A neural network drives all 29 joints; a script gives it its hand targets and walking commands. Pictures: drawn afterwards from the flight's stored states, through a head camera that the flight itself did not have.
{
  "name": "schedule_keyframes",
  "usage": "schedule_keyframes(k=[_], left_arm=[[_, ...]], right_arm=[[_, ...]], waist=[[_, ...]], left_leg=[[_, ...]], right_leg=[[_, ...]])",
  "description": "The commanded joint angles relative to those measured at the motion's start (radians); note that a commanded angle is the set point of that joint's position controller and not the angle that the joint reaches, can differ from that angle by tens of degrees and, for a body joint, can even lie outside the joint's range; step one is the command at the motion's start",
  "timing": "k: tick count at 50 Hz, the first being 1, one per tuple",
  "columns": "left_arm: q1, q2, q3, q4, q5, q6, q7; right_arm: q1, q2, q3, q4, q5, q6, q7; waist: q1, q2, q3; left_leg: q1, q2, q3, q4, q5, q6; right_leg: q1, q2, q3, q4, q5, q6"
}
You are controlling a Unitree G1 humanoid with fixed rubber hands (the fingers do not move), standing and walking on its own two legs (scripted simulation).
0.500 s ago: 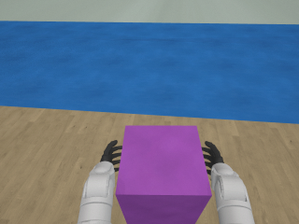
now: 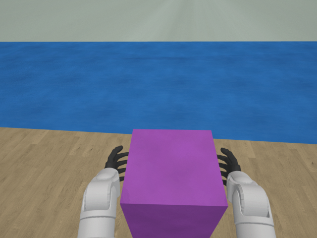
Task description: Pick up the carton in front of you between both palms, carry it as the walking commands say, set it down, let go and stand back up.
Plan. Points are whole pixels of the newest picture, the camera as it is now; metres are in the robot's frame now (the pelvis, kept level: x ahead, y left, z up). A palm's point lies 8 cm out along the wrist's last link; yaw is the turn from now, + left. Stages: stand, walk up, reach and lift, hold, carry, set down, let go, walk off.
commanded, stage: carry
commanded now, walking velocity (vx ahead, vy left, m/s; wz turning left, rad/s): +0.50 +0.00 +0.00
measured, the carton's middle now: (170, 186) +0.30 +0.00 +0.01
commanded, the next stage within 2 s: none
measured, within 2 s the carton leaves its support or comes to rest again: neither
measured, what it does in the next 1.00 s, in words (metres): walks ahead: right foot, then left foot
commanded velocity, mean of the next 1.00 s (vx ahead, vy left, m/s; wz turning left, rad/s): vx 0.50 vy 0.00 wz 0.00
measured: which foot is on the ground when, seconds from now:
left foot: down 0.00-0.44, up 0.46-0.80, down 0.82-1.00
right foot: down 0.00-0.16, up 0.18-0.40, down 0.42-0.86, up 0.88-1.00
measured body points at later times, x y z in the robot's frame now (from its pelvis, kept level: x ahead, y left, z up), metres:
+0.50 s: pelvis +0.23 -0.03 -0.01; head +0.22 -0.03 +0.44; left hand +0.51 +0.12 +0.08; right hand +0.51 -0.18 +0.08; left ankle +0.09 +0.09 -0.68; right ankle +0.25 -0.10 -0.73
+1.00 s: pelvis +0.56 +0.02 +0.01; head +0.58 +0.03 +0.46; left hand +0.84 +0.16 +0.05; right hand +0.82 -0.14 +0.05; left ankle +0.59 +0.09 -0.73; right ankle +0.46 -0.11 -0.64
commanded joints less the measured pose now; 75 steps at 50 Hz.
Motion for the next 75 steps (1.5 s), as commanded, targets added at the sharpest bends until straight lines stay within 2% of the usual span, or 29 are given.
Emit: schedule_keyframes(k=[1, 3, 7, 8, 9, 10, 13, 17, 20, 21, 22, 23, 25, 27, 32, 38, 41, 42, 43, 44, 47, 51, 60, 64, 65, 66, 67, 71, 75], left_arm=[[-0.518, -0.838, -0.679, -0.102, -0.351, 0.081, -0.209], [-0.521, -0.827, -0.694, -0.192, -0.372, 0.134, -0.192], [-0.459, -0.861, -0.744, -0.322, -0.435, 0.216, -0.182], [-0.432, -0.862, -0.747, -0.335, -0.442, 0.235, -0.186], [-0.443, -0.873, -0.759, -0.364, -0.460, 0.258, -0.194], [-0.464, -0.875, -0.768, -0.380, -0.473, 0.277, -0.203], [-0.444, -0.894, -0.761, -0.397, -0.494, 0.298, -0.223], [-0.442, -0.876, -0.759, -0.448, -0.496, 0.311, -0.205], [-0.379, -0.843, -0.730, -0.432, -0.470, 0.326, -0.189], [-0.358, -0.830, -0.715, -0.417, -0.456, 0.333, -0.185], [-0.339, -0.805, -0.695, -0.392, -0.432, 0.337, -0.180], [-0.355, -0.812, -0.686, -0.374, -0.421, 0.340, -0.176], [-0.408, -0.853, -0.704, -0.408, -0.439, 0.347, -0.175], [-0.453, -0.906, -0.734, -0.435, -0.462, 0.340, -0.182], [-0.432, -0.925, -0.774, -0.457, -0.501, 0.320, -0.211], [-0.349, -0.881, -0.765, -0.429, -0.485, 0.314, -0.227], [-0.350, -0.874, -0.769, -0.437, -0.480, 0.312, -0.227], [-0.354, -0.863, -0.769, -0.436, -0.474, 0.309, -0.228], [-0.373, -0.871, -0.778, -0.457, -0.477, 0.315, -0.227], [-0.386, -0.869, -0.784, -0.455, -0.472, 0.308, -0.229], [-0.382, -0.963, -0.793, -0.437, -0.478, 0.272, -0.229], [-0.287, -1.003, -0.801, -0.415, -0.445, 0.230, -0.210], [-0.298, -0.885, -0.818, -0.534, -0.453, 0.251, -0.183], [-0.338, -0.784, -0.780, -0.529, -0.468, 0.301, -0.183], [-0.346, -0.762, -0.764, -0.516, -0.467, 0.313, -0.182], [-0.373, -0.716, -0.742, -0.498, -0.460, 0.322, -0.183], [-0.384, -0.716, -0.732, -0.463, -0.464, 0.327, -0.182], [-0.593, -0.791, -0.769, -0.452, -0.524, 0.331, -0.187], [-0.748, -0.799, -0.766, -0.351, -0.556, 0.310, -0.191]], right_arm=[[-0.608, 0.843, 0.698, -0.128, 0.370, 0.073, 0.202], [-0.618, 0.877, 0.735, -0.168, 0.437, 0.122, 0.206], [-0.496, 0.903, 0.746, -0.239, 0.482, 0.194, 0.197], [-0.448, 0.890, 0.736, -0.256, 0.471, 0.213, 0.193], [-0.405, 0.874, 0.719, -0.254, 0.444, 0.224, 0.186], [-0.395, 0.866, 0.709, -0.274, 0.425, 0.236, 0.179], [-0.424, 0.911, 0.727, -0.377, 0.437, 0.266, 0.170], [-0.477, 0.883, 0.757, -0.443, 0.483, 0.291, 0.174], [-0.447, 0.847, 0.757, -0.436, 0.494, 0.312, 0.180], [-0.439, 0.827, 0.753, -0.431, 0.496, 0.320, 0.183], [-0.468, 0.803, 0.754, -0.450, 0.503, 0.334, 0.188], [-0.518, 0.803, 0.754, -0.444, 0.514, 0.347, 0.193], [-0.518, 0.842, 0.747, -0.406, 0.522, 0.348, 0.204], [-0.498, 0.885, 0.741, -0.386, 0.512, 0.334, 0.206], [-0.401, 0.930, 0.736, -0.376, 0.443, 0.294, 0.179], [-0.351, 0.900, 0.740, -0.390, 0.418, 0.291, 0.172], [-0.337, 0.896, 0.734, -0.378, 0.426, 0.286, 0.183], [-0.333, 0.895, 0.731, -0.379, 0.426, 0.286, 0.188], [-0.331, 0.887, 0.722, -0.344, 0.414, 0.276, 0.195], [-0.328, 0.919, 0.736, -0.339, 0.433, 0.269, 0.199], [-0.386, 0.997, 0.774, -0.390, 0.472, 0.241, 0.207], [-0.356, 1.007, 0.802, -0.421, 0.501, 0.217, 0.223], [-0.308, 0.858, 0.776, -0.490, 0.484, 0.238, 0.219], [-0.373, 0.763, 0.757, -0.508, 0.471, 0.284, 0.193], [-0.399, 0.730, 0.752, -0.507, 0.469, 0.297, 0.187], [-0.440, 0.718, 0.758, -0.510, 0.475, 0.315, 0.180], [-0.485, 0.709, 0.760, -0.511, 0.481, 0.326, 0.176], [-0.600, 0.785, 0.732, -0.405, 0.479, 0.319, 0.164], [-0.724, 0.789, 0.725, -0.296, 0.467, 0.295, 0.139]], waist=[[0.020, -0.260, 0.012], [0.019, -0.178, -0.022], [0.006, -0.124, -0.165], [-0.012, -0.022, -0.196], [-0.028, 0.231, -0.194], [-0.036, 0.261, -0.124], [-0.041, 0.077, -0.098], [-0.027, 0.130, -0.119], [-0.001, 0.056, -0.159], [0.013, -0.013, -0.206], [0.032, -0.260, -0.220], [0.035, -0.335, -0.184], [0.025, -0.136, -0.163], [0.019, -0.047, -0.161], [0.015, -0.124, -0.120], [0.021, -0.193, -0.034], [-0.011, -0.143, -0.142], [-0.035, -0.070, -0.204], [-0.032, 0.211, -0.283], [-0.027, 0.247, -0.245], [-0.023, 0.011, -0.209], [-0.017, 0.086, -0.199], [-0.026, 0.135, -0.026], [0.002, 0.098, -0.084], [0.029, 0.038, -0.146], [0.052, -0.185, -0.230], [0.079, -0.377, -0.242], [0.031, -0.064, -0.201], [0.022, -0.111, -0.185]], left_leg=[[-0.404, 0.013, 0.117, 0.151, -0.102, -0.006], [-0.316, 0.026, 0.132, 0.041, -0.081, 0.006], [0.210, -0.005, 0.208, -0.225, 0.138, 0.000], [0.380, 0.109, 0.052, -0.282, 0.038, 0.037], [0.505, 0.312, -0.277, -0.346, -0.079, 0.137], [0.527, 0.407, -0.418, -0.361, 0.010, 0.229], [0.480, 0.383, -0.274, -0.369, 0.167, 0.221], [0.304, 0.261, 0.006, -0.361, 0.212, 0.124], [0.051, 0.173, 0.182, -0.159, 0.220, 0.059], [-0.082, 0.138, 0.248, 0.024, 0.231, 0.026], [-0.283, 0.030, 0.276, 0.324, 0.063, -0.033], [-0.468, -0.005, 0.178, 0.482, -0.127, -0.019], [-0.542, 0.093, 0.078, 0.622, -0.093, 0.027], [-0.498, 0.130, 0.067, 0.515, 0.026, 0.025], [-0.406, 0.074, 0.165, 0.196, 0.183, 0.001], [-0.215, 0.014, 0.281, -0.080, 0.342, 0.041], [0.198, -0.053, 0.350, -0.127, 0.273, 0.058], [0.400, 0.086, 0.168, -0.148, 0.133, 0.065], [0.576, 0.395, -0.376, -0.298, -0.095, 0.218], [0.573, 0.436, -0.522, -0.411, 0.041, 0.258], [0.417, 0.357, -0.204, -0.339, 0.368, 0.185], [0.333, 0.288, 0.012, -0.393, 0.370, 0.133], [0.343, 0.225, 0.195, -0.394, 0.507, 0.117], [0.285, 0.169, 0.294, -0.092, 0.687, 0.071], [0.157, 0.132, 0.302, 0.106, 0.588, 0.045], [-0.111, 0.052, 0.267, 0.427, 0.319, -0.005], [-0.352, -0.063, 0.173, 0.650, -0.095, -0.013], [-0.406, 0.095, 0.026, 0.712, 0.043, 0.060], [-0.407, 0.088, 0.071, 0.576, 0.137, 0.046]], right_leg=[[0.182, -0.347, 0.502, -0.382, -0.395, -0.160], [0.163, -0.322, 0.380, -0.341, -0.204, -0.169], [-0.048, -0.150, 0.035, -0.127, -0.153, -0.071], [-0.193, -0.111, -0.036, 0.040, -0.171, -0.044], [-0.410, -0.053, -0.125, 0.268, -0.186, 0.001], [-0.565, -0.043, -0.115, 0.318, -0.260, -0.002], [-0.582, -0.096, -0.068, 0.313, -0.255, -0.014], [-0.292, -0.042, -0.166, 0.074, -0.012, 0.001], [0.158, 0.007, -0.264, -0.072, 0.122, -0.010], [0.352, -0.071, -0.163, -0.084, 0.040, -0.032], [0.447, -0.327, 0.311, -0.277, -0.170, -0.127], [0.502, -0.454, 0.535, -0.330, -0.099, -0.231], [0.447, -0.434, 0.418, -0.282, 0.073, -0.233], [0.381, -0.384, 0.255, -0.308, 0.129, -0.163], [0.358, -0.279, -0.003, -0.322, 0.339, -0.113], [0.319, -0.243, -0.135, -0.268, 0.558, -0.079], [0.182, -0.180, -0.244, 0.064, 0.664, -0.027], [0.015, -0.164, -0.219, 0.274, 0.405, -0.004], [-0.264, -0.041, -0.185, 0.595, 0.114, 0.043], [-0.420, -0.005, -0.073, 0.753, -0.171, 0.025], [-0.430, -0.139, 0.012, 0.747, -0.061, -0.024], [-0.357, -0.125, -0.058, 0.502, 0.031, -0.007], [-0.305, -0.069, -0.209, 0.033, 0.249, -0.016], [0.022, 0.016, -0.298, -0.045, 0.160, -0.042], [0.226, -0.024, -0.232, -0.040, 0.102, -0.043], [0.435, -0.302, 0.216, -0.134, -0.114, -0.144], [0.524, -0.421, 0.563, -0.291, -0.082, -0.245], [0.306, -0.345, 0.221, -0.221, 0.188, -0.179], [0.222, -0.303, 0.077, -0.266, 0.116, -0.174]])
